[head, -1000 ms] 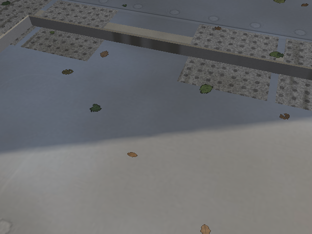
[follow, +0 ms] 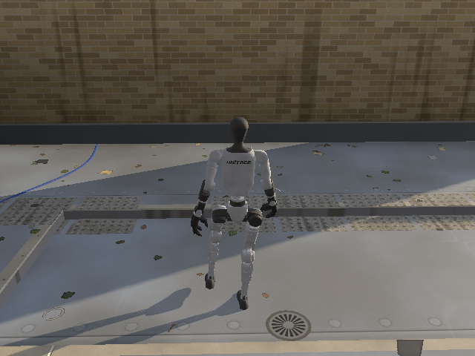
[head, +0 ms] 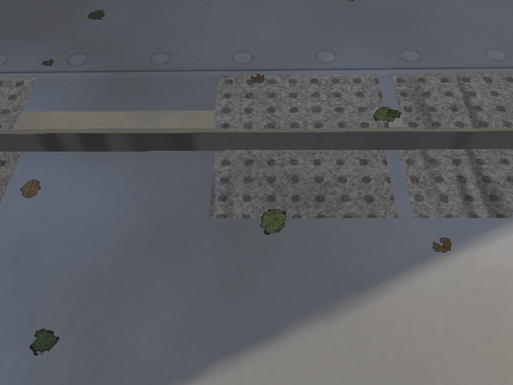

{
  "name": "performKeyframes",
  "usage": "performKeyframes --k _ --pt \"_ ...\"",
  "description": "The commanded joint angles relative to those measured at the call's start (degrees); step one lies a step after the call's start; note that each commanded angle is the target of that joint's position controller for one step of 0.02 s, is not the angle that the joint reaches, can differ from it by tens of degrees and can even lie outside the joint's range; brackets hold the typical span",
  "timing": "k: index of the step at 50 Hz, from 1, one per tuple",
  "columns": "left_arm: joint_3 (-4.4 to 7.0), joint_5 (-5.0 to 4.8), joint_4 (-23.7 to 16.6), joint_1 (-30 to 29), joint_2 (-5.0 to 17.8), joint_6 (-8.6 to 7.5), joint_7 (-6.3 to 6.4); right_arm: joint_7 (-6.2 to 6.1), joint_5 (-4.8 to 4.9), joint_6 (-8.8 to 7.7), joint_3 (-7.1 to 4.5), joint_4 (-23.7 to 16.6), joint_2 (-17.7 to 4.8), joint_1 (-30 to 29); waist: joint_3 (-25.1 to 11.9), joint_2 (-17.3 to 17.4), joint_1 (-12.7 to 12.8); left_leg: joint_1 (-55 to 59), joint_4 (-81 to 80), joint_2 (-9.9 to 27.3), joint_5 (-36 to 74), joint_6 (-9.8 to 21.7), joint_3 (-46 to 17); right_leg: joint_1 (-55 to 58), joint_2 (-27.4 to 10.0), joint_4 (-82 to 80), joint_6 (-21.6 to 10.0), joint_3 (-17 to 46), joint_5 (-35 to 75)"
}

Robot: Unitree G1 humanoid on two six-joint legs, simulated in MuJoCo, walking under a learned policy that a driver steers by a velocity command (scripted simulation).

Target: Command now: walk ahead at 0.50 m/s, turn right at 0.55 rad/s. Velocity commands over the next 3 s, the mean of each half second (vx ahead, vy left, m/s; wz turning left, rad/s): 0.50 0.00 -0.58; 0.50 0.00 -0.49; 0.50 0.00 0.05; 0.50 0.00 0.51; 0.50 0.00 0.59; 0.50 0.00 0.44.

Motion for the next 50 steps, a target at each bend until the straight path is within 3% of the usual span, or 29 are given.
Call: performKeyframes --k 1,7,9,11,12,13,14,15,16,17,18,20,23,29,33,35,37,38,39,40,41,42,43,45,47,50 --pt "1.55 0.20 -3.3 3.2 8.1 -0.66 -0.05 0.39 0.19 0.15 -0.56 -4.5 -3.9 -4.2 0.0 -3.4 0.7 -2.2 -5.3 -2.1 6.7 -0.9 2.7 0.5 -14.4 -6.6 -6.2 14.4 17.1" --pt "1.68 1.13 -4.2 7.0 9.1 -0.26 0.47 1.06 0.84 -0.85 0.16 -8.9 -4.8 -12.1 0.4 -6.1 3.4 -1.2 -15.9 -5.4 6.7 0.6 2.7 7.5 -15.3 -1.3 -5.1 16.9 24.5" --pt "1.97 1.24 -5.4 4.4 10.2 -0.35 0.90 0.92 1.10 -1.53 -0.07 -8.7 -6.1 -8.6 -0.1 -7.3 0.9 6.9 -21.0 -6.5 4.5 1.9 2.2 5.7 -15.6 1.1 -3.0 18.1 26.8" --pt "2.32 1.01 -6.8 0.9 11.8 -0.98 0.50 -0.07 1.26 -2.42 -1.22 -5.6 -8.9 3.3 -5.2 -5.9 -5.0 23.7 -25.9 -8.9 2.9 3.9 3.3 2.0 -13.1 11.8 -0.4 16.9 34.9" --pt "1.97 0.32 -7.6 0.2 10.4 -1.59 -0.08 -0.91 0.38 -3.25 -2.12 -4.1 -11.7 11.6 -11.2 -1.8 -8.8 36.8 -27.4 -3.2 1.1 5.9 -1.8 -3.9 -9.1 24.5 1.0 13.9 28.9" --pt "0.50 -1.30 -10.0 2.8 4.4 -1.95 -0.15 -1.84 -1.30 -3.13 -3.12 -4.4 -16.8 19.0 -20.6 7.5 -9.6 51.8 -29.2 13.3 -8.7 9.0 -20.0 -15.9 -3.7 42.0 2.5 7.6 2.1" --pt "0.56 -1.23 -11.3 7.3 5.3 -1.49 -0.07 -1.50 -0.83 -2.03 -3.85 -4.1 -18.4 16.1 -23.4 19.0 -5.0 53.4 -37.1 19.9 -11.8 14.4 -43.0 -27.0 -0.7 51.2 2.8 3.9 -19.8" --pt "0.84 0.42 -9.2 5.9 8.2 -0.33 0.40 -1.13 -0.47 -1.51 -2.69 -5.6 -12.1 10.7 -13.3 7.3 -3.3 44.7 -37.2 17.8 -19.6 13.9 -36.4 -30.4 -6.3 55.6 2.4 4.3 -14.9" --pt "0.77 1.10 -9.4 1.6 7.7 -0.06 -0.34 -0.87 0.17 -1.55 -1.60 -6.0 -7.6 7.7 -6.4 0.7 -3.8 36.7 -38.1 14.1 -16.4 12.8 -26.2 -29.8 -8.3 53.6 2.7 3.4 -10.0" --pt "0.62 1.11 -10.0 0.0 6.3 0.18 -0.88 -0.81 -0.05 -1.67 -1.09 -5.6 -6.1 6.7 -3.3 0.8 -3.0 31.9 -39.6 11.4 -8.7 11.4 -18.5 -28.5 -9.9 51.0 3.1 2.8 -7.6" --pt "0.63 1.94 -10.6 -1.0 6.1 0.77 -1.43 -0.98 0.11 -2.02 -0.87 -4.6 -5.7 7.9 -1.9 3.1 -2.6 29.4 -40.4 9.6 -2.5 10.7 -13.2 -27.6 -11.1 49.2 3.5 2.5 -6.8" --pt "0.37 1.99 -11.2 -1.3 5.2 1.94 -2.29 -0.62 0.63 -3.09 -0.96 -3.2 -5.9 10.3 -2.2 4.7 -2.1 28.7 -41.1 8.2 7.2 10.5 -7.2 -27.1 -11.4 49.0 4.0 1.1 -5.4" --pt "-0.04 1.95 -13.8 -6.4 4.6 2.63 -3.20 -0.23 1.24 -4.11 -1.33 -2.1 -6.5 12.5 -2.2 4.2 -2.1 31.2 -42.3 8.7 15.5 11.4 -1.1 -32.5 -12.4 47.5 4.7 0.3 -1.1" --pt "-1.66 1.82 -18.9 -18.7 2.8 2.18 -4.77 -0.36 1.18 -3.91 -1.52 -0.6 -7.4 14.9 0.8 4.0 -4.0 30.9 -43.5 6.4 18.9 10.0 10.0 -30.9 -12.6 28.6 5.2 -4.6 10.8" --pt "-1.77 2.36 -21.2 -23.3 3.6 2.28 -5.08 -0.93 1.21 -3.15 -2.05 0.8 -9.6 18.0 1.9 3.7 -5.0 36.6 -41.1 8.5 25.1 9.0 13.3 -27.5 -11.2 19.7 2.9 -8.6 6.5" --pt "-1.39 2.80 -21.4 -22.1 4.4 2.39 -4.61 -1.30 1.14 -2.25 -2.32 1.5 -11.2 19.2 0.2 4.6 -4.1 40.0 -34.3 9.0 41.0 8.3 15.5 -23.3 -8.0 17.2 0.8 -10.8 0.4" --pt "-0.29 3.09 -19.0 -12.7 6.2 1.87 -3.77 -1.53 1.21 -1.06 -2.50 1.6 -12.7 19.5 -5.9 4.6 -0.1 40.0 -18.0 8.9 51.1 7.8 17.2 -11.8 -3.4 13.7 -2.0 -11.7 -3.2" --pt "0.94 3.61 -15.8 -2.9 8.5 1.44 -2.91 -1.46 1.16 -0.72 -2.30 0.7 -12.4 18.9 -11.5 1.6 4.3 32.5 -3.9 7.7 42.5 6.2 18.2 2.0 -3.4 10.3 -4.0 -8.7 -2.1" --pt "2.51 4.15 -15.6 1.1 14.5 1.45 -1.97 -0.59 1.99 -0.96 -0.82 -2.8 -6.7 21.2 -18.8 -9.7 3.7 10.9 15.6 3.0 7.6 3.4 18.1 21.4 -20.2 8.3 -9.5 15.1 -10.9" --pt "3.09 1.90 -17.2 1.2 17.5 2.01 -1.37 -0.07 1.36 -1.34 -1.18 -5.8 -7.7 17.9 -22.6 -12.4 3.0 -2.3 28.7 -6.4 -21.4 1.5 9.4 25.7 -30.5 -0.7 -14.4 40.6 -3.5" --pt "2.67 1.26 -15.9 1.2 15.4 2.40 -0.71 0.08 1.15 -1.41 -1.49 -6.7 -9.2 11.7 -15.6 -4.6 4.1 -7.2 28.9 -3.2 -14.8 2.1 3.5 21.9 -28.2 -1.2 -12.7 30.5 5.1" --pt "1.81 0.96 -15.0 -1.4 12.2 2.04 -0.26 0.24 1.85 -1.98 -0.70 -6.4 -7.5 11.9 -9.3 -3.5 1.6 -5.9 24.4 -1.0 -10.1 2.7 3.4 14.1 -26.3 -1.3 -11.1 22.3 12.7" --pt "0.97 0.96 -14.7 -3.8 9.5 1.47 -0.13 0.25 1.61 -1.96 -0.55 -5.0 -7.0 13.4 -5.9 -1.5 -1.1 -1.9 18.5 0.8 -8.6 2.9 3.0 7.3 -22.9 -2.3 -8.2 16.6 18.1" --pt "-0.13 0.67 -14.7 -6.9 7.1 0.31 -0.23 0.58 -0.12 -0.05 -0.47 -3.2 -6.7 17.2 -4.9 -2.9 -4.7 5.6 13.6 1.6 -7.6 2.4 2.8 -0.3 -18.9 -4.8 -5.9 10.3 21.6" --pt "-0.18 0.33 -13.5 -5.1 7.4 -0.81 -0.59 1.24 -0.25 1.04 -0.61 -2.9 -6.2 17.2 -4.8 -3.2 -5.0 6.2 11.3 0.9 -5.4 2.0 3.8 -1.6 -17.6 -6.9 -6.0 8.4 23.4" --pt "0.04 0.23 -11.7 -1.7 8.4 -1.27 -0.72 1.56 0.04 1.49 -0.72 -4.3 -5.8 11.1 -1.3 -3.3 -3.4 0.5 5.6 1.2 1.1 1.4 4.1 -0.7 -16.9 -10.3 -5.0 7.2 19.9"
Next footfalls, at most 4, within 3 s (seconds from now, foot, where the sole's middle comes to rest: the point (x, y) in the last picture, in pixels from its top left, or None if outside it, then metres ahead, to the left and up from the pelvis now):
0.24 left None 0.32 0.15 -0.78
0.76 right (347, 376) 0.50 -0.15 -0.78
1.34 left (354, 254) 0.86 -0.20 -0.78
1.84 right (439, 211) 1.03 -0.48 -0.78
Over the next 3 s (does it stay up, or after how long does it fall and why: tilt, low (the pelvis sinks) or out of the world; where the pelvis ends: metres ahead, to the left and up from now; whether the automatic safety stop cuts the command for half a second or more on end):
stays up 1.56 -0.22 0.09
